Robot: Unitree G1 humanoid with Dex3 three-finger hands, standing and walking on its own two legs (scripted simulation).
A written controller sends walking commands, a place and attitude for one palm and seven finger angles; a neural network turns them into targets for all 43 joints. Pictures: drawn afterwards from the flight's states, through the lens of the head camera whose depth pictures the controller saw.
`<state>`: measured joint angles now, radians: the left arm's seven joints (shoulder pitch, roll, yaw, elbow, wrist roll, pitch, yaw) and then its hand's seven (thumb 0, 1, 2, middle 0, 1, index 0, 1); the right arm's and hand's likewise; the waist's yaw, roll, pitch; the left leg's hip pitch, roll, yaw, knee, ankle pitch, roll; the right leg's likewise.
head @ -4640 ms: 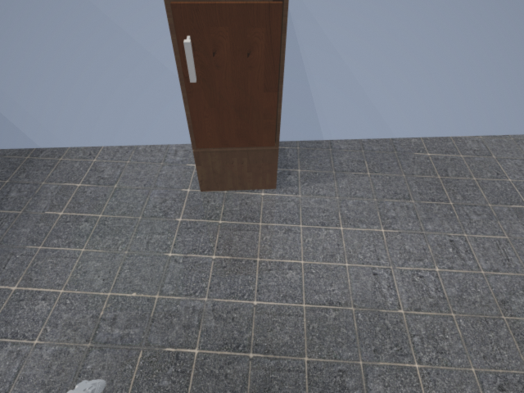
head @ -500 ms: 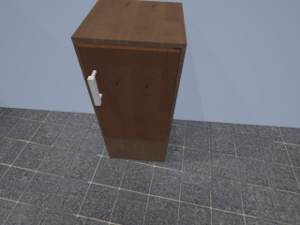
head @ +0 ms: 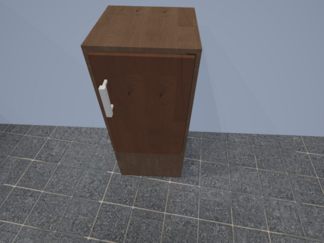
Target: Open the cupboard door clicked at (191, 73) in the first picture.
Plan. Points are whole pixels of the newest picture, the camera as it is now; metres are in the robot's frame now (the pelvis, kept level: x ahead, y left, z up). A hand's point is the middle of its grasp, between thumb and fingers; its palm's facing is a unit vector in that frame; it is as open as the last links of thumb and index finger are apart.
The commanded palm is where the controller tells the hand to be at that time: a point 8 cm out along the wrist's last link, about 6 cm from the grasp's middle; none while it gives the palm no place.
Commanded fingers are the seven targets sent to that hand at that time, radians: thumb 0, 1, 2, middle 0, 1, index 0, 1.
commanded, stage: look again from close up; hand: left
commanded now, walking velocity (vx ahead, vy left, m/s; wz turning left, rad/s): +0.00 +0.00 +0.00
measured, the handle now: (107, 98) +0.62 +0.24 -0.03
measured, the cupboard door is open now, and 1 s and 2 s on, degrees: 0 0 0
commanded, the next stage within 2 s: shuffle to correct the standing spot in 0.30 s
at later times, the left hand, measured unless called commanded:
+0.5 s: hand out of the picture +0.01 +0.18 -0.17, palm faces +0.00 -0.98 -0.18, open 7.3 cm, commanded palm none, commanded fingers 0.00 0.90 0.90 -0.20 -0.30 -0.20 -0.30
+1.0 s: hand out of the picture +0.12 +0.21 -0.17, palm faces +0.02 -0.98 -0.21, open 7.3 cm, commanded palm none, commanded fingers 0.00 0.90 0.90 -0.20 -0.30 -0.20 -0.30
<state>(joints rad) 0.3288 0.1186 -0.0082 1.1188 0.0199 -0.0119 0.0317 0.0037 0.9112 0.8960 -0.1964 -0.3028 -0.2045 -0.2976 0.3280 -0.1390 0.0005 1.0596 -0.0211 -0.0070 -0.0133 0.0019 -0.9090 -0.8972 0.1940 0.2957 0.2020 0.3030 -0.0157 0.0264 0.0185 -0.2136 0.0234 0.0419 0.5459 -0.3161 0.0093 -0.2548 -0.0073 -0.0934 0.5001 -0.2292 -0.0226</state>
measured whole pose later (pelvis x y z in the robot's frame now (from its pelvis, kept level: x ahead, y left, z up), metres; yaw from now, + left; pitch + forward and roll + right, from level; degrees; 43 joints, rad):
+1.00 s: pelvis +0.09 +0.02 +0.00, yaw +0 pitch +0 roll +0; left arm 0.22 0.16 0.04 1.05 0.03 0.01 0.02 0.02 0.94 0.90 -0.19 -0.30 -0.20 -0.30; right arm 0.38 -0.11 0.02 1.09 -0.03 -0.06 -0.04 0.00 -0.91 -0.90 0.19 0.30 0.20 0.30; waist -0.01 0.01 0.08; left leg -0.04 -0.03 0.09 0.39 -0.35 0.06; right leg -0.49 -0.05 -0.09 0.96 -0.39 -0.03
